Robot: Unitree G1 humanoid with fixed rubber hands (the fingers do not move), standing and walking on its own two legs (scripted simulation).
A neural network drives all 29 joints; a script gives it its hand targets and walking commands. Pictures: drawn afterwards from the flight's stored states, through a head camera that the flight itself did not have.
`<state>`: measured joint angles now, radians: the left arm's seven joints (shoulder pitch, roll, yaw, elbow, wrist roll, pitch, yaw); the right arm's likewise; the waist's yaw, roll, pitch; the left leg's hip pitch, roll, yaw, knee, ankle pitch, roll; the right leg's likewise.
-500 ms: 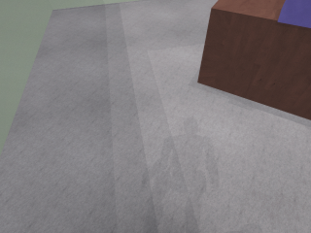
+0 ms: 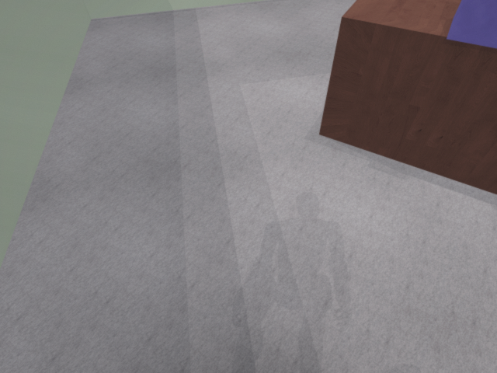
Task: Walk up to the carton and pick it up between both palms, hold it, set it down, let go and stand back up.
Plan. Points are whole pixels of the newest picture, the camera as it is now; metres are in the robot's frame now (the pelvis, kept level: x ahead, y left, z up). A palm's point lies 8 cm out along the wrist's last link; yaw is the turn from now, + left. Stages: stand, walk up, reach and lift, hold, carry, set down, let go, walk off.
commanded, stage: walk up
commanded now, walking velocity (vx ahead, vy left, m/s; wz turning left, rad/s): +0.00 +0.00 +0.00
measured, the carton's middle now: out of the picture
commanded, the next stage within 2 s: none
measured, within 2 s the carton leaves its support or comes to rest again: neither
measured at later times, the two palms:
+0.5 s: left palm (225, 326) +0.21 +0.08 -0.12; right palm out of the picture +0.04 -0.41 -0.19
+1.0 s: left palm (285, 264) +0.35 -0.04 -0.16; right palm (491, 219) +0.46 -0.55 -0.16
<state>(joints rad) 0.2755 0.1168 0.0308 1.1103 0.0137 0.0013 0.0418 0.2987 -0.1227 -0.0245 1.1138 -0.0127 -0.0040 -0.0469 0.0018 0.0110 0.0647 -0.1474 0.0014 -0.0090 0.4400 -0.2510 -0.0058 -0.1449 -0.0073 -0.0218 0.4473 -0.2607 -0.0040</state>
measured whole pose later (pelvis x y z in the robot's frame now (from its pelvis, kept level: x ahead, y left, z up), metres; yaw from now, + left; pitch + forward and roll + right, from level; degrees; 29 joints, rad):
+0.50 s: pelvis +0.07 -0.15 -0.03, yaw -15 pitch +1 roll +1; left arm 0.22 0.19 0.07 0.93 0.03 -0.03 -0.04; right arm 0.28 -0.27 -0.12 1.02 -0.07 -0.05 0.01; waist 0.01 0.13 -0.02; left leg -0.22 0.24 0.08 0.95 -0.54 -0.05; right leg -0.39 -0.08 -0.12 0.81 -0.42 0.00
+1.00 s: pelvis +0.37 -0.29 -0.05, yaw -25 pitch +2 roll +6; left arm 0.51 0.16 0.02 1.11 -0.01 -0.09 0.03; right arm -0.01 -0.15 -0.04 0.88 -0.02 -0.07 0.03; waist 0.08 -0.08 0.08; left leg -0.55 -0.06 0.24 0.65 -0.13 0.09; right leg 0.11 -0.09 0.05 0.73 -0.52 -0.05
